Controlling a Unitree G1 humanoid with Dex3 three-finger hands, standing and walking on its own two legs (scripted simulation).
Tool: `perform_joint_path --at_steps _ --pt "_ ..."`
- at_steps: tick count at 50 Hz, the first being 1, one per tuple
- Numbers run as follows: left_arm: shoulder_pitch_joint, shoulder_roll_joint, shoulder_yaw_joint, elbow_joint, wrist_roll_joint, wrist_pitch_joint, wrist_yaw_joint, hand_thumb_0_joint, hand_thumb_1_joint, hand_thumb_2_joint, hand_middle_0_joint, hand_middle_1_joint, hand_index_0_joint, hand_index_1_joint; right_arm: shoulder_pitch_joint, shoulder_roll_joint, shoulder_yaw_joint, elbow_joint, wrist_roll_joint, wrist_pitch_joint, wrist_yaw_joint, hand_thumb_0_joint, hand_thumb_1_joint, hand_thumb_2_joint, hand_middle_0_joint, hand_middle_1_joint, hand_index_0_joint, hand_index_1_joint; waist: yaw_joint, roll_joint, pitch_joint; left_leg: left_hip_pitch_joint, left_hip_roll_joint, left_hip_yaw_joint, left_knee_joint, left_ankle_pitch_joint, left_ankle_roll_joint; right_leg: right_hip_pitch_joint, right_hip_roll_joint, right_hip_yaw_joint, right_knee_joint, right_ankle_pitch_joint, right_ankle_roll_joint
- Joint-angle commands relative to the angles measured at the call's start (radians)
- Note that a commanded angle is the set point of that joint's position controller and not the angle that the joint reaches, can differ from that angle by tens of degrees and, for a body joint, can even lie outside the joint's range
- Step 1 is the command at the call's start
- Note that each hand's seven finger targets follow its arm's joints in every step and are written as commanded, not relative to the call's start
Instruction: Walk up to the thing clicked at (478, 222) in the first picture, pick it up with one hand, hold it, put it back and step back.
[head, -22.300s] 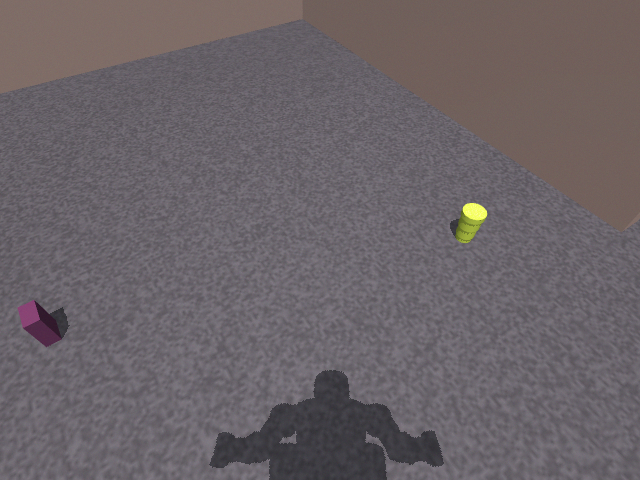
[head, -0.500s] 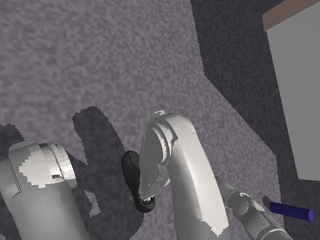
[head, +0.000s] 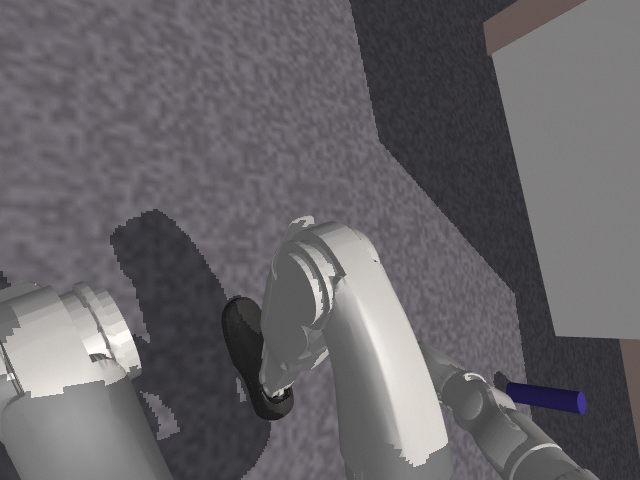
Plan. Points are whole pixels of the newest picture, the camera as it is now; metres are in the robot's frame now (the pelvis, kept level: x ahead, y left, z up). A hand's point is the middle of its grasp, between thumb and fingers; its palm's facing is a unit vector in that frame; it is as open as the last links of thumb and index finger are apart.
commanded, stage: loosen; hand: left
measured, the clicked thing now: out of the picture +0.45 +0.28 -0.21
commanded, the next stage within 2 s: open in 0.22 s
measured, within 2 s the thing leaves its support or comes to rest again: rests again in 1.06 s
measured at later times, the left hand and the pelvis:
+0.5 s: hand out of the picture +0.46 +0.31 -0.17, palm faces +0.45 -0.89 -0.02, open 12.0 cm; pelvis +0.00 +0.00 +0.00, yaw -1 degrees
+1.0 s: hand out of the picture +0.46 +0.31 -0.16, palm faces +0.45 -0.89 +0.00, open 16.9 cm; pelvis +0.00 +0.00 +0.00, yaw -1 degrees
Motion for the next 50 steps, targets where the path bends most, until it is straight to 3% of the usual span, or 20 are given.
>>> perform_joint_path --at_steps 1,3,4,6,9,12,13,15,17,18,19,20,24,39,41,44,47,48,49,50 --pt "-0.267 0.197 0.01 -0.178 -0.008 -0.105 0.01 0.0 -0.074 1.197 -1.22 -1.354 -1.231 -1.365 0.067 -0.36 -0.109 0.007 -0.014 0.01 -0.016 0.0 -0.91 -0.905 0.2 0.3 0.2 0.3 -0.128 0.603 -0.619 0.433 0.07 0.086 -0.325 0.206 -0.011 0.316 0.042 -0.096 -0.149 0.212 -0.067" --pt "-0.27 0.197 0.0 -0.172 -0.008 -0.109 0.01 0.0 -0.078 1.191 -1.212 -1.344 -1.223 -1.356 0.063 -0.361 -0.103 0.007 -0.016 0.011 -0.016 0.0 -0.909 -0.905 0.2 0.3 0.2 0.3 -0.134 0.616 -0.61 0.431 0.069 0.08 -0.327 0.219 -0.012 0.321 0.043 -0.101 -0.145 0.223 -0.067" --pt "-0.273 0.204 0.002 -0.172 -0.009 -0.11 0.01 0.0 -0.073 1.111 -1.203 -1.302 -1.235 -1.289 0.061 -0.361 -0.1 0.002 -0.016 0.01 -0.017 0.0 -0.917 -0.901 0.201 0.3 0.2 0.3 -0.13 0.609 -0.611 0.426 0.069 0.082 -0.324 0.212 -0.01 0.322 0.044 -0.102 -0.148 0.219 -0.067" --pt "-0.271 0.202 0.004 -0.174 -0.008 -0.109 0.014 0.0 -0.183 0.951 -1.096 -1.142 -1.131 -1.129 0.057 -0.364 -0.102 0.0 -0.017 0.011 -0.018 0.0 -0.925 -0.899 0.201 0.3 0.2 0.3 -0.129 0.608 -0.599 0.43 0.071 0.079 -0.328 0.214 -0.012 0.315 0.044 -0.101 -0.15 0.217 -0.068" --pt "-0.284 0.203 -0.002 -0.176 -0.002 -0.113 0.018 0.0 -0.278 0.711 -1.019 -0.998 -1.051 -0.975 0.054 -0.369 -0.102 -0.001 -0.019 0.013 -0.015 0.0 -0.926 -0.898 0.201 0.3 0.2 0.3 -0.142 0.632 -0.584 0.444 0.074 0.069 -0.345 0.205 -0.018 0.301 0.041 -0.11 -0.144 0.208 -0.069" --pt "-0.276 0.221 0.007 -0.17 0.001 -0.11 0.021 0.0 -0.415 0.59 -0.952 -0.896 -0.983 -0.874 0.05 -0.37 -0.101 -0.003 -0.018 0.015 -0.016 0.0 -0.923 -0.896 0.2 0.3 0.2 0.3 -0.132 0.629 -0.575 0.437 0.076 0.068 -0.345 0.19 -0.018 0.291 0.043 -0.11 -0.146 0.193 -0.07" --pt "-0.263 0.2 0.002 -0.16 0.0 -0.109 0.022 0.0 -0.458 0.604 -0.872 -0.816 -0.903 -0.809 0.056 -0.369 -0.1 -0.001 -0.02 0.016 -0.015 0.0 -0.924 -0.901 0.201 0.3 0.2 0.3 -0.138 0.625 -0.579 0.442 0.075 0.067 -0.343 0.212 -0.017 0.308 0.043 -0.111 -0.146 0.212 -0.068" --pt "-0.262 0.205 -0.001 -0.155 -0.006 -0.106 0.022 0.0 -0.298 0.742 -0.962 -0.964 -0.989 -0.949 0.053 -0.365 -0.094 -0.004 -0.021 0.013 -0.016 0.0 -0.91 -0.896 0.201 0.3 0.2 0.3 -0.137 0.607 -0.595 0.431 0.073 0.077 -0.323 0.225 -0.011 0.326 0.047 -0.106 -0.154 0.229 -0.066" --pt "-0.257 0.197 -0.008 -0.146 -0.005 -0.104 0.019 0.0 -0.377 0.608 -0.881 -0.814 -0.911 -0.799 0.055 -0.366 -0.094 -0.006 -0.019 0.015 -0.017 0.0 -0.919 -0.9 0.201 0.3 0.2 0.3 -0.141 0.596 -0.584 0.419 0.071 0.075 -0.329 0.208 -0.009 0.321 0.048 -0.11 -0.157 0.216 -0.067" --pt "-0.26 0.204 -0.008 -0.145 -0.006 -0.103 0.017 0.0 -0.335 0.528 -0.857 -0.791 -0.887 -0.765 0.051 -0.366 -0.094 -0.007 -0.018 0.016 -0.017 0.0 -0.919 -0.895 0.201 0.3 0.2 0.3 -0.139 0.586 -0.577 0.401 0.07 0.078 -0.324 0.186 -0.004 0.318 0.049 -0.108 -0.163 0.202 -0.065" --pt "-0.252 0.194 -0.004 -0.139 -0.005 -0.103 0.019 0.0 -0.364 0.547 -0.777 -0.716 -0.807 -0.708 0.05 -0.369 -0.097 -0.008 -0.018 0.015 -0.017 0.0 -0.919 -0.9 0.201 0.3 0.2 0.3 -0.141 0.584 -0.572 0.411 0.072 0.073 -0.331 0.183 -0.008 0.309 0.048 -0.113 -0.161 0.196 -0.066" --pt "-0.269 0.204 -0.008 -0.149 -0.007 -0.105 0.017 0.0 -0.358 0.467 -0.787 -0.713 -0.814 -0.689 0.05 -0.366 -0.093 -0.005 -0.019 0.012 -0.018 0.0 -0.914 -0.894 0.201 0.3 0.2 0.3 -0.138 0.587 -0.574 0.401 0.071 0.077 -0.327 0.175 -0.005 0.315 0.05 -0.108 -0.164 0.192 -0.067" --pt "-0.241 0.182 -0.01 -0.116 -0.01 -0.097 0.013 0.0 -0.427 0.388 -0.559 -0.511 -0.567 -0.508 0.047 -0.365 -0.097 -0.011 -0.015 0.012 -0.019 0.0 -0.91 -0.898 0.201 0.3 0.2 0.3 -0.137 0.562 -0.556 0.394 0.072 0.074 -0.336 0.157 -0.003 0.306 0.05 -0.112 -0.169 0.179 -0.067" --pt "-0.254 0.192 -0.02 -0.109 -0.004 -0.103 0.014 0.0 -0.611 0.101 -0.24 -0.162 -0.238 -0.164 0.046 -0.364 -0.091 -0.02 -0.017 0.016 -0.017 0.0 -0.907 -0.899 0.201 0.3 0.201 0.3 -0.139 0.577 -0.554 0.398 0.072 0.071 -0.341 0.151 -0.003 0.304 0.052 -0.114 -0.172 0.174 -0.068" --pt "-0.263 0.173 -0.031 -0.115 -0.005 -0.108 0.01 0.0 -0.611 0.155 -0.178 -0.181 -0.179 -0.186 0.039 -0.367 -0.093 -0.02 -0.016 0.014 -0.018 0.0 -0.908 -0.9 0.201 0.3 0.2 0.3 -0.151 0.576 -0.547 0.412 0.076 0.06 -0.348 0.166 -0.007 0.288 0.05 -0.119 -0.165 0.183 -0.069" --pt "-0.27 0.205 -0.019 -0.142 -0.009 -0.109 -0.004 0.0 -0.611 0.157 -0.141 -0.159 -0.14 -0.166 0.047 -0.367 -0.092 -0.021 -0.012 0.016 -0.02 0.0 -0.909 -0.901 0.201 0.3 0.2 0.3 -0.139 0.597 -0.563 0.423 0.077 0.068 -0.349 0.18 -0.008 0.307 0.048 -0.113 -0.166 0.189 -0.069" --pt "-0.253 0.284 0.04 -0.214 -0.004 -0.097 -0.014 0.0 -0.611 0.117 -0.1 -0.108 -0.096 -0.118 0.057 -0.369 -0.105 -0.016 -0.005 0.024 -0.024 0.0 -0.913 -0.903 0.201 0.3 0.2 0.3 -0.092 0.651 -0.598 0.459 0.08 0.076 -0.362 0.193 -0.016 0.301 0.044 -0.103 -0.159 0.186 -0.074" --pt "-0.249 0.289 0.045 -0.235 -0.008 -0.089 -0.018 0.0 -0.611 0.095 -0.093 -0.091 -0.089 -0.1 0.065 -0.367 -0.106 -0.01 -0.003 0.029 -0.024 0.0 -0.914 -0.903 0.201 0.3 0.2 0.3 -0.087 0.663 -0.613 0.453 0.078 0.08 -0.365 0.192 -0.015 0.31 0.043 -0.101 -0.158 0.185 -0.075" --pt "-0.231 0.312 0.079 -0.277 -0.01 -0.078 -0.023 0.0 -0.611 0.098 -0.083 -0.092 -0.078 -0.101 0.073 -0.367 -0.117 -0.009 0.0 0.03 -0.026 0.0 -0.912 -0.903 0.201 0.3 0.2 0.3 -0.065 0.671 -0.645 0.472 0.078 0.088 -0.364 0.215 -0.017 0.317 0.043 -0.095 -0.158 0.198 -0.076" --pt "-0.227 0.318 0.084 -0.319 -0.012 -0.065 -0.031 0.0 -0.611 0.096 -0.084 -0.087 -0.077 -0.099 0.084 -0.361 -0.126 0.0 0.006 0.033 -0.026 0.0 -0.912 -0.903 0.201 0.3 0.2 0.3 -0.047 0.704 -0.662 0.493 0.077 0.098 -0.373 0.231 -0.022 0.318 0.04 -0.087 -0.157 0.2 -0.079"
